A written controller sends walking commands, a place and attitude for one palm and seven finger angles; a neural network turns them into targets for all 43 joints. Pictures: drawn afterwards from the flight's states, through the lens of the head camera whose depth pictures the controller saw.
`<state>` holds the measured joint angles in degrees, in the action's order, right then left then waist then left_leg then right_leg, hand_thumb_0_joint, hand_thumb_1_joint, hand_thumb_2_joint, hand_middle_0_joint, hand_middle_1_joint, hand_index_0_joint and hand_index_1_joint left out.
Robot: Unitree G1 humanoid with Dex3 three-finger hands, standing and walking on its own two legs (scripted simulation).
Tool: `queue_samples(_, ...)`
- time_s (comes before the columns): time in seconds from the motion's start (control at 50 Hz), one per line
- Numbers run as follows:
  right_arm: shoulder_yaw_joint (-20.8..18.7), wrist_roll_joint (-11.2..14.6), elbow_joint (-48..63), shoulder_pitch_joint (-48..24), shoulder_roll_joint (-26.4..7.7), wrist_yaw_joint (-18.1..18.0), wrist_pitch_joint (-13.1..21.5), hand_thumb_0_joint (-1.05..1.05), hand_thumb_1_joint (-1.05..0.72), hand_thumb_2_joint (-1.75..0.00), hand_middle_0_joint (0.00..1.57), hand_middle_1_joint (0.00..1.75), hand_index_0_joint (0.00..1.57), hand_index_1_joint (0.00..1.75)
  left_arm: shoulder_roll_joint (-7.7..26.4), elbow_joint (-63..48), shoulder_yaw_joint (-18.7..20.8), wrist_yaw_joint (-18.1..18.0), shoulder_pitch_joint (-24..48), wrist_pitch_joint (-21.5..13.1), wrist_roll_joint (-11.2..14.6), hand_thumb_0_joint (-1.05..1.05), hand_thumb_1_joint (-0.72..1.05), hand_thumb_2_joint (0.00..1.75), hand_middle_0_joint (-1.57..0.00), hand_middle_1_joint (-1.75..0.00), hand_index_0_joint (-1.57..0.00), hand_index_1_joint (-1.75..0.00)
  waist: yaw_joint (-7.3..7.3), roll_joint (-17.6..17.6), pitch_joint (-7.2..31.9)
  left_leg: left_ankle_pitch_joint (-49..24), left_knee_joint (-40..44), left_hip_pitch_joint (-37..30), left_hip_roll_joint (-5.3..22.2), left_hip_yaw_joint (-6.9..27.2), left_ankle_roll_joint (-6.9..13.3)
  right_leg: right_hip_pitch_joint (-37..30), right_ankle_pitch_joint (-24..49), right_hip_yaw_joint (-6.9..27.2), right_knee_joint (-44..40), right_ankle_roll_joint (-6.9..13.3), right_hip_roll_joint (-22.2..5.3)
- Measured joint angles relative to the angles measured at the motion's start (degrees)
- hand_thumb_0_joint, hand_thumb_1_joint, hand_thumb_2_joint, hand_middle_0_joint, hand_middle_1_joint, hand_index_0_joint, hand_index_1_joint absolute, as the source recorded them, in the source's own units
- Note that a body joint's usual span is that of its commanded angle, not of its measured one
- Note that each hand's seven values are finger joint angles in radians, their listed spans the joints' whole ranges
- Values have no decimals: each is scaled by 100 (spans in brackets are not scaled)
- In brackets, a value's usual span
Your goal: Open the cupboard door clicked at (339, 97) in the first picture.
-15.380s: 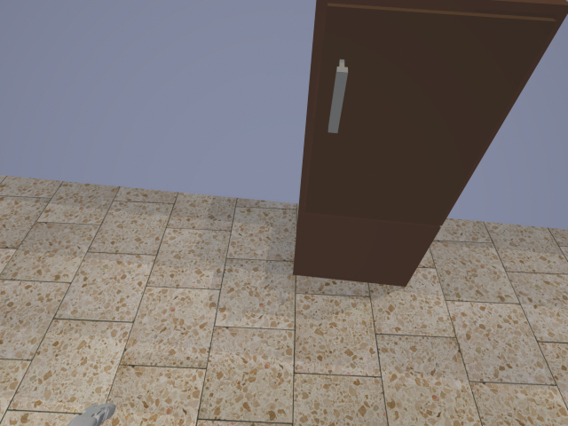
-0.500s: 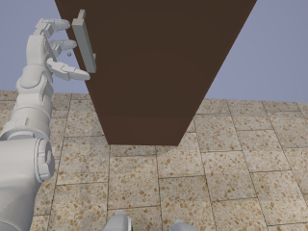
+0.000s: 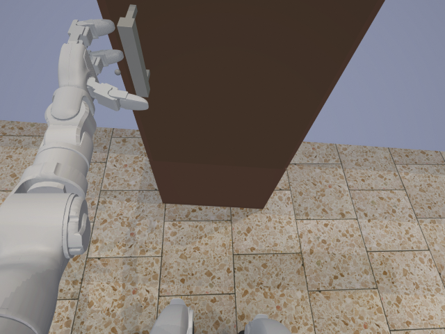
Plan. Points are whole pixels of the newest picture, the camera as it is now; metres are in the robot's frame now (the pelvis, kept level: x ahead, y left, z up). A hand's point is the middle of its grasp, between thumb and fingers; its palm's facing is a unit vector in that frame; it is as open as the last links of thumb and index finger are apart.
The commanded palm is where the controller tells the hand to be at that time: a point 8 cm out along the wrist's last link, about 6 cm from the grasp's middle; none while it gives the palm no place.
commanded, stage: slide the fingers in behind the handle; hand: left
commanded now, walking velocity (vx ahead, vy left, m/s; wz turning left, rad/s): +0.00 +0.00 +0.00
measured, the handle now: (138, 54) +0.57 +0.15 +0.12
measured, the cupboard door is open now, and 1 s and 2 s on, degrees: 0 0 0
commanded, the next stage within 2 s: move the hooked fingers beside the handle in 0.04 s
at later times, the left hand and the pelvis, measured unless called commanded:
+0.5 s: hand (117, 72) +0.52 +0.18 +0.13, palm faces +0.06 -1.00 -0.04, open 15.1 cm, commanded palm +0.51 +0.17 +0.12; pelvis +0.00 +0.00 +0.00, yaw +0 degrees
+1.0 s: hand (110, 68) +0.53 +0.19 +0.13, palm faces +0.02 -1.00 -0.02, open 14.4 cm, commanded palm +0.51 +0.20 +0.12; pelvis +0.01 +0.00 +0.00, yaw -2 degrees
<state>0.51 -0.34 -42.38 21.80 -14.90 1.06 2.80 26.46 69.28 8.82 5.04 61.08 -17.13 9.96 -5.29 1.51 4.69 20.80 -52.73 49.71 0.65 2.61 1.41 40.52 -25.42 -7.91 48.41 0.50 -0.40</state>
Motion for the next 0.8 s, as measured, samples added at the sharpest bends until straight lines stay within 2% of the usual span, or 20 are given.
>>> queue_samples(0.44,14,28,-61,76,-38,-21,32,1,-91,-90,20,30,21,30,88,22,83,115,-99,-45,24,-1,-50,30,-12,-114,-6,-116,-28,46,3,-8,41,-38,22,-2,-21,-22,10,18,-32,22,30)
queue_samples(0.8,65,71,91,84,-82,-126,-99,0,-90,-90,20,30,21,30,516,91,544,727,-107,-7,-54,-1,-50,30,-23,-121,-18,-122,-150,1,34,4,75,35,99,-62,-28,80,48,96,-92,30,101)
